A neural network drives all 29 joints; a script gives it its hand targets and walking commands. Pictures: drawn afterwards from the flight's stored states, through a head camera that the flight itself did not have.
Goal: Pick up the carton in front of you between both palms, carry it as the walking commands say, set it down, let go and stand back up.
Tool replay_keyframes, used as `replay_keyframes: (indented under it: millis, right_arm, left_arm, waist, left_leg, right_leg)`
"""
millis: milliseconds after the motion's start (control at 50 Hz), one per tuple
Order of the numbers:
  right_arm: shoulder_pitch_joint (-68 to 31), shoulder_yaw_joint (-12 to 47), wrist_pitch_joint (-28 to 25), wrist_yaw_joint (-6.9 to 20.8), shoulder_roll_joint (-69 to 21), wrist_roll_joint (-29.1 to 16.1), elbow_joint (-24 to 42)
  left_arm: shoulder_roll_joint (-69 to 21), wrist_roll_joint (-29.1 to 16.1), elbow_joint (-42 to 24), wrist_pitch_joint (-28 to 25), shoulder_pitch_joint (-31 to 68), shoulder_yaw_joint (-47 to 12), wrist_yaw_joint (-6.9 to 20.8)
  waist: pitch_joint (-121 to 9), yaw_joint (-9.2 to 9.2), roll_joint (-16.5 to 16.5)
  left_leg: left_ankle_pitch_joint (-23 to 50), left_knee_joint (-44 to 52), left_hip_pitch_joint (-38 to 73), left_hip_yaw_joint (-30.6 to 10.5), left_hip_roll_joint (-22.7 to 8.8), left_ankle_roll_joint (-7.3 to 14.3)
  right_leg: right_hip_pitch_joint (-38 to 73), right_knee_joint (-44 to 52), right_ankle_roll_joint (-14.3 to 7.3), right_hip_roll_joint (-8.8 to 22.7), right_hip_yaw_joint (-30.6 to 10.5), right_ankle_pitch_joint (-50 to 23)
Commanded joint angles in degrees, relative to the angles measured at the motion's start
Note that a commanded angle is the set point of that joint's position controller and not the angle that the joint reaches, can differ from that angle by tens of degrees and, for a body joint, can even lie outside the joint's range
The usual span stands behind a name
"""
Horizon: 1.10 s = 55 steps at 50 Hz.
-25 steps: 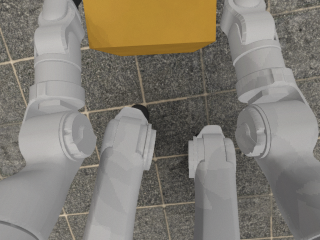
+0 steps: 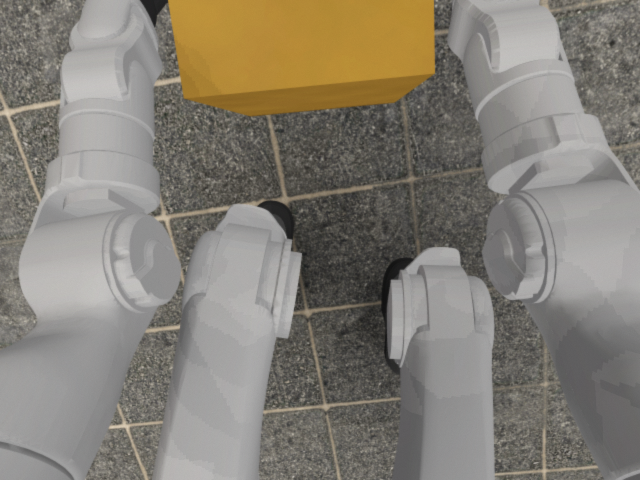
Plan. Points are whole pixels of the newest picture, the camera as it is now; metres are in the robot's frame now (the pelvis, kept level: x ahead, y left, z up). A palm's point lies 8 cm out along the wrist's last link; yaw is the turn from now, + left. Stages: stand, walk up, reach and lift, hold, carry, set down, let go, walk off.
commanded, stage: set down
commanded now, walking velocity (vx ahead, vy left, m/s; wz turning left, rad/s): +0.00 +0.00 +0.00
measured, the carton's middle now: (307, 4) +0.52 +0.13 -0.26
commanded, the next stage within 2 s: let go in 1.82 s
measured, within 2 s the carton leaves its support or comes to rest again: neither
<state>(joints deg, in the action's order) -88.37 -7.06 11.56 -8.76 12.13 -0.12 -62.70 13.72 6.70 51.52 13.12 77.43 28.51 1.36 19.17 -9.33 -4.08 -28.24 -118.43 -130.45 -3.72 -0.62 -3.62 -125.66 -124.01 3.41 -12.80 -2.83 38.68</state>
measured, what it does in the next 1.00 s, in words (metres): stands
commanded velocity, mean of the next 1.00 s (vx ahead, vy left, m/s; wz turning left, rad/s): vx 0.00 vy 0.00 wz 0.00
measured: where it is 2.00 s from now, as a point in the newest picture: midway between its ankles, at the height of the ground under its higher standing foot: (332, 308)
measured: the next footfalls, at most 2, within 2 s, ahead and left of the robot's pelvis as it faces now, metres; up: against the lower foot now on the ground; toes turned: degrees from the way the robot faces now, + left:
none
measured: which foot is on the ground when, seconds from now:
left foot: down 0.00-1.00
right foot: down 0.00-1.00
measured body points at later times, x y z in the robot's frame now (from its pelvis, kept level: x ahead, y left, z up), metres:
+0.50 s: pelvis -0.01 +0.00 -0.01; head +0.37 +0.04 +0.22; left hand +0.49 +0.29 -0.19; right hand +0.58 -0.02 -0.19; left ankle +0.13 +0.14 -0.36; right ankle +0.08 -0.11 -0.36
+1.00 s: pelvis -0.01 +0.01 +0.00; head +0.35 +0.07 +0.25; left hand +0.51 +0.33 -0.14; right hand +0.60 -0.03 -0.13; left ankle +0.13 +0.14 -0.36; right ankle +0.08 -0.11 -0.36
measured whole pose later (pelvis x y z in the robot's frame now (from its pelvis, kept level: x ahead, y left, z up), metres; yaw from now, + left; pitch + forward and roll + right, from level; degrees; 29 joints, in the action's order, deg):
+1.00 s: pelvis -0.01 +0.01 +0.00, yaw +2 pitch +36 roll -1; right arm -87.5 -0.1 11.8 -7.7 21.8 -8.3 -55.2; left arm 22.0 -10.7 56.6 6.7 81.7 16.7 -4.3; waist 21.4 -8.5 -2.3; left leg -25.8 -118.0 -128.2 -0.9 -0.6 -0.4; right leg -122.0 -124.2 2.5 -5.3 -1.6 38.4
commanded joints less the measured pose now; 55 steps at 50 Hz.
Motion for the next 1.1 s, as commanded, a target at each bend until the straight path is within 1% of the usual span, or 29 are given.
replay_keyframes:
  millis: [0,140,280,400,440,460,480,500,520,540,560,580,620,660,700,740,800,860,920,960,1020,1080]
  right_arm:
    - [-25.7,11.3,-2.5,13.0,-45.6,-2.8,6.4]
    - [-23.6,7.7,-2.1,13.9,-40.9,0.2,2.8]
    - [-21.3,4.9,-1.5,14.3,-36.4,2.7,0.3]
    - [-21.1,4.4,-1.5,13.6,-31.8,3.4,0.2]
    - [-20.9,4.3,-2.0,12.3,-26.3,3.2,0.6]
    - [-20.2,4.1,-2.3,11.3,-22.2,3.0,0.6]
    - [-18.7,3.6,-2.6,9.8,-15.9,2.9,0.6]
    - [-16.6,2.4,-3.1,7.7,-6.9,2.7,0.7]
    - [-15.1,2.0,-3.7,5.2,3.3,2.0,1.6]
    - [-15.4,2.8,-4.1,3.4,8.8,0.5,2.8]
    - [-16.8,3.9,-4.4,2.6,10.4,-1.2,3.1]
    - [-18.2,5.2,-4.6,2.1,11.0,-3.1,3.5]
    - [-19.9,8.1,-5.2,1.9,11.1,-6.5,5.0]
    - [-20.6,10.4,-5.5,2.2,10.1,-9.0,6.8]
    - [-21.3,11.7,-5.6,2.5,10.2,-10.7,8.8]
    - [-21.3,11.8,-5.3,2.4,11.3,-11.3,10.4]
    - [-20.6,10.5,-4.3,1.8,13.8,-10.6,12.4]
    - [-19.8,8.7,-3.0,1.3,15.0,-9.4,14.4]
    - [-18.8,6.6,-1.3,0.9,15.5,-8.4,16.1]
    - [-17.4,4.7,0.0,0.8,15.7,-7.6,14.5]
    - [-14.4,1.6,0.9,1.5,14.8,-5.9,9.8]
    - [-12.3,-0.8,0.5,2.4,13.7,-4.0,6.9]
  left_arm:
    - [-37.4,-4.4,-3.0,-2.3,33.1,-17.2,12.7]
    - [-34.4,-2.5,0.6,-2.2,31.3,-14.0,12.6]
    - [-29.9,-0.6,3.6,-2.0,29.0,-10.9,12.4]
    - [-26.4,0.4,5.2,-2.5,26.6,-8.1,11.7]
    - [-22.0,0.8,6.3,-3.5,24.6,-5.8,10.4]
    - [-17.8,0.9,7.4,-4.2,23.1,-4.2,9.3]
    - [-11.2,1.1,8.7,-5.2,20.6,-1.7,7.6]
    - [-2.1,1.3,9.6,-6.5,17.4,1.4,5.2]
    - [8.3,1.0,9.9,-8.2,14.6,3.9,2.1]
    - [15.2,-0.4,10.0,-9.7,14.5,4.2,-0.4]
    - [17.6,-2.2,10.3,-11.0,16.2,3.4,-1.9]
    - [18.9,-4.1,10.6,-12.1,17.8,2.2,-2.9]
    - [20.2,-7.8,10.7,-13.5,19.3,-0.7,-3.7]
    - [19.8,-11.0,10.7,-14.0,19.7,-3.5,-3.4]
    - [19.6,-13.8,10.3,-13.9,19.8,-5.9,-3.0]
    - [19.9,-15.9,9.3,-13.4,19.8,-7.6,-2.9]
    - [20.7,-18.0,6.9,-12.2,19.7,-9.3,-3.4]
    - [20.5,-18.5,3.0,-10.4,19.0,-10.4,-4.6]
    - [19.5,-18.0,-1.7,-7.9,18.3,-11.0,-5.7]
    - [17.9,-17.1,-2.6,-6.2,17.3,-11.1,-6.2]
    - [14.9,-15.3,-1.8,-4.8,15.8,-10.8,-6.2]
    - [12.7,-13.4,-1.7,-4.7,15.1,-10.1,-5.7]
  waist:
    - [-56.1,-6.19,-6.3]
    - [-48.8,-4.97,-6.3]
    - [-43.4,-4.29,-6.5]
    - [-42.6,-4.81,-6.5]
    - [-43.7,-5.07,-5.9]
    - [-44.5,-5.18,-6.0]
    - [-45.3,-5.29,-5.9]
    - [-46.3,-5.52,-5.6]
    - [-47.6,-5.92,-5.0]
    - [-49.2,-6.43,-4.3]
    - [-51.2,-6.90,-4.0]
    - [-53.3,-7.19,-4.2]
    - [-57.0,-7.51,-5.2]
    - [-59.6,-7.80,-6.0]
    - [-63.0,-7.72,-6.2]
    - [-66.8,-7.35,-6.0]
    - [-72.7,-6.19,-5.2]
    - [-78.7,-5.19,-3.3]
    - [-83.9,-4.39,-0.8]
    - [-81.6,-3.69,0.7]
    - [-73.5,-2.50,2.4]
    - [-69.9,-1.61,3.5]
  left_leg:
    - [22.0,4.0,34.5,6.7,3.9,3.1]
    - [16.5,4.0,30.8,5.9,3.7,3.7]
    - [12.4,3.8,27.2,5.5,3.5,4.1]
    - [11.7,3.3,26.4,6.1,2.9,3.5]
    - [12.6,2.9,27.9,6.7,2.5,2.9]
    - [13.3,2.6,28.4,6.9,2.2,2.5]
    - [13.8,2.4,29.0,7.1,1.9,2.1]
    - [14.5,2.5,30.1,7.3,1.4,1.7]
    - [15.6,2.6,31.2,7.3,0.9,1.5]
    - [17.1,2.4,31.8,7.2,0.6,1.4]
    - [18.9,2.2,32.3,7.1,0.4,1.6]
    - [20.7,1.9,32.9,6.9,0.1,1.8]
    - [24.1,1.4,34.1,6.4,-0.3,2.4]
    - [26.6,1.3,35.8,6.0,-0.5,2.7]
    - [28.4,1.3,38.6,5.8,-0.6,2.9]
    - [29.6,1.6,42.2,5.6,-0.5,2.9]
    - [30.1,2.8,49.0,5.6,0.0,2.7]
    - [29.7,4.5,57.3,6.0,0.8,2.6]
    - [28.5,6.9,63.7,6.8,1.7,2.4]
    - [25.2,9.3,62.7,7.3,2.2,2.0]
    - [19.5,12.9,56.9,7.4,2.3,1.6]
    - [18.1,15.4,53.6,7.2,2.3,1.3]
  right_leg:
    - [13.5,11.8,-2.3,1.3,5.0,-16.1]
    - [10.6,11.8,-3.0,1.8,4.9,-11.8]
    - [10.9,12.0,-3.4,2.3,4.1,-9.8]
    - [14.3,11.8,-3.0,3.0,3.1,-10.5]
    - [16.3,11.6,-2.5,3.5,2.8,-11.2]
    - [17.6,11.5,-2.1,4.0,2.7,-11.8]
    - [19.0,11.3,-1.6,4.6,2.7,-12.5]
    - [20.3,11.2,-1.1,5.3,2.6,-13.2]
    - [21.3,11.1,-0.6,6.0,2.4,-14.1]
    - [22.0,10.8,-0.4,6.5,2.0,-15.0]
    - [22.5,10.3,-0.3,6.8,1.7,-16.2]
    - [23.0,9.7,-0.3,7.1,1.5,-17.7]
    - [24.3,8.7,0.0,7.8,1.2,-20.8]
    - [25.3,8.0,0.1,8.3,1.6,-22.2]
    - [26.2,7.5,0.0,8.6,2.4,-22.3]
    - [26.9,7.1,0.0,8.6,3.5,-21.5]
    - [27.3,7.5,-0.1,8.1,5.4,-19.2]
    - [26.2,9.0,-0.6,7.0,7.2,-15.8]
    - [25.3,11.6,-1.4,6.0,8.4,-12.6]
    - [23.4,14.0,-2.0,5.8,8.4,-9.6]
    - [19.3,17.5,-2.6,6.0,8.0,-5.8]
    - [17.0,20.4,-2.6,6.0,7.8,-5.4]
